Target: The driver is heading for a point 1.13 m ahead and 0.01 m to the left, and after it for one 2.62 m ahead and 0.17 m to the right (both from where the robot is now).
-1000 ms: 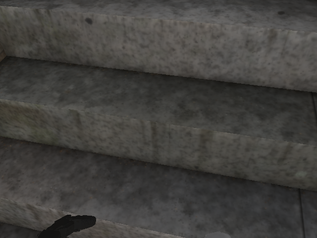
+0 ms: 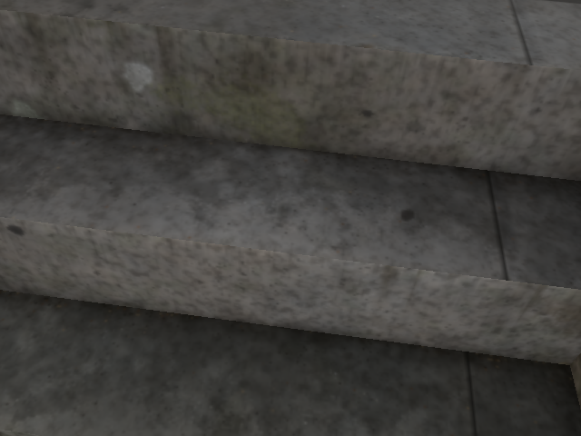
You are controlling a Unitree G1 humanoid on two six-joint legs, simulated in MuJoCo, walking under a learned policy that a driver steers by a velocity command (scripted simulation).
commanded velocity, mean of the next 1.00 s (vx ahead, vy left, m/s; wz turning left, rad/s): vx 0.20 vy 0.00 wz -0.08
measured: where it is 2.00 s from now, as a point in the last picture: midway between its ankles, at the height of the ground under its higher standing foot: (262, 159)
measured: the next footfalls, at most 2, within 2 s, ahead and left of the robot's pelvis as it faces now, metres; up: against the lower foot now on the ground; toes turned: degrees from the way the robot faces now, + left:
right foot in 0.26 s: +0.19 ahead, -0.07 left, +0.21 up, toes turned +15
left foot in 0.66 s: +0.18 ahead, +0.19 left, +0.20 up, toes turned +9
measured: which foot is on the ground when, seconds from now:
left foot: down 0.00-0.28, up 0.30-0.64, down 0.66-1.00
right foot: up 0.00-0.24, down 0.26-0.66, up 0.68-1.00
